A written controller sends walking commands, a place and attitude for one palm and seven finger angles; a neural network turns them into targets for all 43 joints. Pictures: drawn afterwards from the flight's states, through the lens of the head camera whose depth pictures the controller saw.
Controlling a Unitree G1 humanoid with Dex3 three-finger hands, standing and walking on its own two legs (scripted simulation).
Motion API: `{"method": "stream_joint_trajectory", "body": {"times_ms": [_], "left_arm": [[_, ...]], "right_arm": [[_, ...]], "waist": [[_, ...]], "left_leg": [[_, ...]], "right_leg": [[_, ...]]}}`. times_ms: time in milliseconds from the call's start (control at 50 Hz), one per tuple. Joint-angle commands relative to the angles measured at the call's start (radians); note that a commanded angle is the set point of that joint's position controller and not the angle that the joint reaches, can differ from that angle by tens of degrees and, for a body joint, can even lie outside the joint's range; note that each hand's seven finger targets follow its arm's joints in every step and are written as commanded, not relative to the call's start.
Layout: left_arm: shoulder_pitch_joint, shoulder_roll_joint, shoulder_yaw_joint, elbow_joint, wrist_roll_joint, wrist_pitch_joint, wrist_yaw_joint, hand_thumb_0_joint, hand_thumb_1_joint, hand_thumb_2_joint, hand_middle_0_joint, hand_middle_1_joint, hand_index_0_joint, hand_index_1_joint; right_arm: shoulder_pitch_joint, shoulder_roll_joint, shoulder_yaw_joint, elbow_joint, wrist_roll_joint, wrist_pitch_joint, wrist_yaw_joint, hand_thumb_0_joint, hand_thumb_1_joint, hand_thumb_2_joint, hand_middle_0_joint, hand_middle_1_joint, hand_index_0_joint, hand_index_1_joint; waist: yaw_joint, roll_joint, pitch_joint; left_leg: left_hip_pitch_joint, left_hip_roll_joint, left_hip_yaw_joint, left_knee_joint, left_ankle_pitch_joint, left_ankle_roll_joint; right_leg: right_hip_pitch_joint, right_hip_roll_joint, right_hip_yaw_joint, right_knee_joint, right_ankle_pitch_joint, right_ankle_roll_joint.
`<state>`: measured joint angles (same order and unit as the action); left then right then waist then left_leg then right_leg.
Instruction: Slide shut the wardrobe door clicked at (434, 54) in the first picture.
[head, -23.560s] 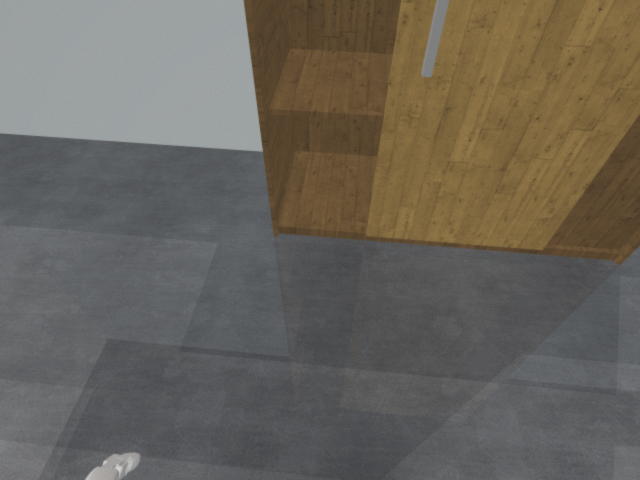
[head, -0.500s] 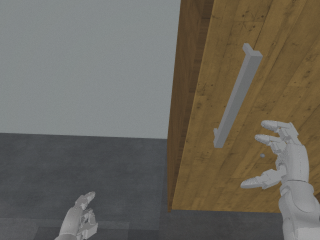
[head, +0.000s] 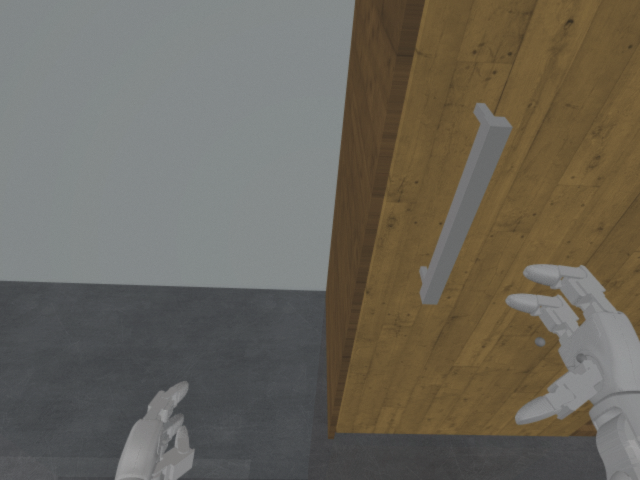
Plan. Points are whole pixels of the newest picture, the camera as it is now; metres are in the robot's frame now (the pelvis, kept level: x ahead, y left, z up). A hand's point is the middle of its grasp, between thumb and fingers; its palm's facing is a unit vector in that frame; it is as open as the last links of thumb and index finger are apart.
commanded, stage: draw the hand back to the body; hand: right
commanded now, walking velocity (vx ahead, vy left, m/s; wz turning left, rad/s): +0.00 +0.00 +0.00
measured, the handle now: (451, 216) +0.42 -0.16 +0.15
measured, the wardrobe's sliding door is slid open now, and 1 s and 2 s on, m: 0.00 0.00 0.00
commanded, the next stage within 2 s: step back with the hand held close in 1.36 s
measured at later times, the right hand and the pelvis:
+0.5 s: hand (586, 363) +0.21 -0.25 +0.14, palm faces +0.36 +0.89 -0.29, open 13.5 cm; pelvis +0.00 -0.01 +0.01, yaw +0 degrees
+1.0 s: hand (625, 352) +0.21 -0.27 +0.17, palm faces +0.44 +0.82 -0.37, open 8.6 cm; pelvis +0.02 -0.01 +0.01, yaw +1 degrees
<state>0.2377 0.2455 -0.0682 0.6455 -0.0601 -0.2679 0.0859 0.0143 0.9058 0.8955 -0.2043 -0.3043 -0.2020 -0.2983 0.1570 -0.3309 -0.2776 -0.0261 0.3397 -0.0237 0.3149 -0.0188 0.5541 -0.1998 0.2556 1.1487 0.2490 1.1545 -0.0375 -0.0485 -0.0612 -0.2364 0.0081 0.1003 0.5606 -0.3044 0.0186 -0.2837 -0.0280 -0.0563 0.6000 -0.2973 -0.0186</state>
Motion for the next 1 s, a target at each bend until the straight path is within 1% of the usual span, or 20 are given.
{"method": "stream_joint_trajectory", "body": {"times_ms": [0, 20, 60, 120, 160, 180, 220, 260, 280, 300, 320, 340, 400, 420, 480, 620, 740, 800, 820, 980], "left_arm": [[-0.135, 0.121, 0.059, -0.178, -0.008, -0.086, -0.001, 0.0, 0.9, 0.9, -0.2, -0.3, -0.2, -0.3], [-0.136, 0.122, 0.06, -0.184, -0.006, -0.091, -0.005, 0.0, 0.9, 0.9, -0.2, -0.3, -0.2, -0.3], [-0.133, 0.126, 0.063, -0.187, -0.007, -0.097, -0.005, 0.0, 0.9, 0.9, -0.2, -0.3, -0.2, -0.3], [-0.135, 0.127, 0.059, -0.175, -0.007, -0.105, 0.004, 0.0, 0.9, 0.9, -0.2, -0.3, -0.2, -0.3], [-0.141, 0.13, 0.058, -0.167, -0.006, -0.111, 0.01, 0.0, 0.9, 0.9, -0.2, -0.3, -0.2, -0.3], [-0.144, 0.126, 0.057, -0.168, -0.008, -0.114, 0.012, 0.0, 0.9, 0.9, -0.2, -0.3, -0.2, -0.3], [-0.144, 0.128, 0.055, -0.161, -0.005, -0.121, 0.016, 0.0, 0.9, 0.9, -0.2, -0.3, -0.2, -0.3], [-0.148, 0.127, 0.054, -0.161, -0.006, -0.126, 0.017, 0.0, 0.9, 0.9, -0.2, -0.3, -0.2, -0.3], [-0.174, 0.114, 0.068, -0.165, 0.031, -0.101, 0.011, 0.0, 0.9, 0.9, -0.2, -0.3, -0.2, -0.3], [-0.17, 0.104, 0.067, -0.16, 0.038, -0.088, 0.005, 0.0, 0.9, 0.9, -0.2, -0.3, -0.2, -0.3], [-0.162, 0.107, 0.072, -0.153, 0.038, -0.07, -0.002, 0.0, 0.9, 0.9, -0.2, -0.3, -0.2, -0.3], [-0.16, 0.1, 0.071, -0.155, 0.039, -0.053, -0.007, 0.0, 0.9, 0.9, -0.2, -0.3, -0.2, -0.3], [-0.157, 0.101, 0.077, -0.155, 0.044, -0.023, -0.015, 0.0, 0.9, 0.9, -0.2, -0.3, -0.2, -0.3], [-0.159, 0.103, 0.079, -0.152, 0.047, -0.017, -0.013, 0.0, 0.9, 0.9, -0.2, -0.3, -0.2, -0.3], [-0.161, 0.099, 0.082, -0.154, 0.051, -0.003, -0.015, 0.0, 0.9, 0.9, -0.2, -0.3, -0.2, -0.3], [-0.171, 0.094, 0.086, -0.15, 0.052, 0.034, -0.017, 0.0, 0.9, 0.9, -0.2, -0.3, -0.2, -0.3], [-0.165, 0.09, 0.089, -0.157, 0.054, 0.053, -0.026, 0.0, 0.9, 0.9, -0.2, -0.3, -0.2, -0.3], [-0.163, 0.09, 0.093, -0.164, 0.055, 0.059, -0.029, 0.0, 0.9, 0.9, -0.2, -0.3, -0.2, -0.3], [-0.163, 0.09, 0.094, -0.164, 0.056, 0.065, -0.027, 0.0, 0.9, 0.9, -0.2, -0.3, -0.2, -0.3], [-0.169, 0.086, 0.096, -0.165, 0.053, 0.079, -0.025, 0.0, 0.9, 0.9, -0.2, -0.3, -0.2, -0.3]], "right_arm": [[-0.09, -0.155, -0.109, -0.24, 0.029, -0.027, -0.009, 0.0, 0.55, -0.2, 0.25, 1.15, 0.25, 1.15], [-0.075, -0.143, -0.098, -0.267, 0.025, -0.023, -0.011, 0.0, 0.55, -0.2, 0.25, 1.15, 0.25, 1.15], [-0.087, -0.163, -0.104, -0.314, 0.019, -0.015, -0.014, 0.0, 0.55, -0.2, 0.25, 1.15, 0.25, 1.15], [-0.122, -0.174, -0.102, -0.358, 0.012, -0.02, -0.024, 0.0, 0.55, -0.2, 0.25, 1.15, 0.25, 1.15], [-0.14, -0.197, -0.119, -0.361, 0.009, -0.022, -0.031, 0.0, 0.55, -0.2, 0.25, 1.15, 0.25, 1.15], [-0.152, -0.189, -0.109, -0.377, 0.006, -0.025, -0.032, 0.0, 0.514, -0.218, 0.249, 1.129, 0.249, 1.129], [-0.143, -0.21, -0.131, -0.382, 0.005, -0.022, -0.036, 0.0, 0.441, -0.252, 0.246, 1.086, 0.246, 1.086], [-0.119, -0.207, -0.141, -0.368, 0.014, -0.015, -0.028, 0.0, 0.369, -0.287, 0.244, 1.044, 0.244, 1.044], [-0.118, -0.287, -0.171, -0.456, -0.136, -0.07, -0.202, 0.0, 0.332, -0.305, 0.242, 1.023, 0.242, 1.023], [-0.014, -0.179, -0.109, -0.386, -0.152, -0.078, -0.267, 0.0, 0.296, -0.322, 0.241, 1.001, 0.241, 1.001], [0.013, -0.17, -0.093, -0.398, -0.177, -0.092, -0.309, 0.0, 0.26, -0.34, 0.24, 0.98, 0.24, 0.98], [0.057, -0.141, -0.064, -0.39, -0.193, -0.101, -0.334, 0.0, 0.224, -0.357, 0.239, 0.959, 0.239, 0.959], [0.044, -0.16, -0.06, -0.457, -0.23, -0.134, -0.388, 0.0, 0.115, -0.41, 0.235, 0.895, 0.235, 0.895], [0.058, -0.173, -0.071, -0.463, -0.238, -0.138, -0.4, 0.0, 0.079, -0.428, 0.234, 0.874, 0.234, 0.874], [0.066, -0.176, -0.071, -0.515, -0.255, -0.156, -0.422, 0.0, -0.03, -0.48, 0.23, 0.81, 0.23, 0.81], [0.111, -0.18, -0.096, -0.51, -0.264, -0.154, -0.435, 0.0, -0.284, -0.603, 0.221, 0.661, 0.221, 0.661], [0.176, -0.177, -0.116, -0.527, -0.261, -0.157, -0.432, 0.0, -0.501, -0.707, 0.214, 0.534, 0.214, 0.534], [0.203, -0.195, -0.144, -0.546, -0.257, -0.155, -0.432, 0.0, -0.61, -0.76, 0.21, 0.47, 0.21, 0.47], [0.214, -0.205, -0.159, -0.542, -0.258, -0.151, -0.432, 0.0, -0.646, -0.777, 0.209, 0.449, 0.209, 0.449], [0.21, -0.201, -0.167, -0.562, -0.255, -0.151, -0.434, 0.0, -0.9, -0.9, 0.2, 0.3, 0.2, 0.3]], "waist": [[-0.021, 0.021, -0.082], [-0.024, 0.019, -0.092], [-0.017, 0.02, -0.102], [-0.004, 0.007, -0.055], [-0.005, -0.017, -0.041], [-0.004, -0.046, -0.044], [-0.01, -0.047, -0.063], [-0.013, -0.011, -0.066], [-0.048, 0.0, 0.02], [-0.027, 0.036, 0.043], [-0.032, 0.061, 0.031], [-0.025, 0.033, 0.033], [-0.022, -0.045, -0.01], [-0.023, -0.023, -0.009], [-0.023, -0.025, -0.043], [-0.027, 0.006, 0.015], [-0.034, -0.031, 0.001], [-0.039, 0.009, -0.026], [-0.042, -0.011, -0.019], [-0.035, -0.02, 0.007]], "left_leg": [[-0.009, -0.008, -0.046, -0.091, 0.198, -0.005], [0.002, -0.007, -0.049, -0.089, 0.204, -0.003], [-0.009, -0.007, -0.051, -0.094, 0.185, -0.008], [-0.039, -0.011, -0.05, -0.111, 0.103, -0.007], [-0.047, -0.009, -0.055, -0.121, 0.058, -0.006], [-0.051, -0.008, -0.054, -0.121, 0.048, -0.005], [-0.032, -0.007, -0.057, -0.123, 0.052, -0.004], [-0.019, -0.005, -0.053, -0.125, 0.069, -0.006], [-0.021, 0.01, -0.095, -0.187, 0.051, 0.001], [-0.033, 0.024, -0.091, -0.196, 0.028, 0.0], [-0.014, 0.025, -0.09, -0.206, 0.021, 0.002], [-0.011, 0.029, -0.091, -0.199, 0.034, 0.0], [0.031, 0.027, -0.083, -0.182, 0.069, 0.004], [0.042, 0.025, -0.082, -0.187, 0.089, 0.004], [0.073, 0.022, -0.077, -0.178, 0.139, 0.007], [0.093, 0.017, -0.069, -0.191, 0.179, 0.007], [0.118, 0.015, -0.065, -0.183, 0.237, 0.008], [0.136, 0.013, -0.065, -0.179, 0.278, 0.006], [0.143, 0.015, -0.066, -0.182, 0.286, 0.007], [0.121, 0.012, -0.066, -0.198, 0.261, 0.004]], "right_leg": [[0.05, 0.017, 0.062, -0.095, 0.165, -0.007], [0.054, 0.017, 0.061, -0.092, 0.174, -0.008], [0.062, 0.016, 0.061, -0.092, 0.157, -0.011], [0.063, 0.012, 0.071, -0.1, 0.102, -0.011], [0.062, 0.014, 0.08, -0.108, 0.069, -0.011], [0.075, 0.013, 0.08, -0.112, 0.062, -0.011], [0.081, 0.014, 0.083, -0.111, 0.066, -0.01], [0.082, 0.014, 0.086, -0.115, 0.08, -0.011], [0.054, 0.013, 0.079, -0.126, 0.065, -0.009], [0.062, 0.01, 0.068, -0.124, 0.045, -0.006], [0.073, 0.006, 0.069, -0.131, 0.047, -0.006], [0.09, 0.003, 0.058, -0.134, 0.052, -0.008], [0.13, -0.001, 0.06, -0.171, 0.065, -0.006], [0.137, -0.003, 0.059, -0.176, 0.086, -0.009], [0.172, -0.007, 0.063, -0.191, 0.139, -0.006], [0.175, -0.01, 0.063, -0.21, 0.197, -0.002], [0.196, -0.016, 0.066, -0.214, 0.274, 0.006], [0.203, -0.014, 0.063, -0.206, 0.316, 0.004], [0.198, -0.012, 0.057, -0.204, 0.324, 0.005], [0.202, -0.013, 0.053, -0.209, 0.289, 0.004]]}}
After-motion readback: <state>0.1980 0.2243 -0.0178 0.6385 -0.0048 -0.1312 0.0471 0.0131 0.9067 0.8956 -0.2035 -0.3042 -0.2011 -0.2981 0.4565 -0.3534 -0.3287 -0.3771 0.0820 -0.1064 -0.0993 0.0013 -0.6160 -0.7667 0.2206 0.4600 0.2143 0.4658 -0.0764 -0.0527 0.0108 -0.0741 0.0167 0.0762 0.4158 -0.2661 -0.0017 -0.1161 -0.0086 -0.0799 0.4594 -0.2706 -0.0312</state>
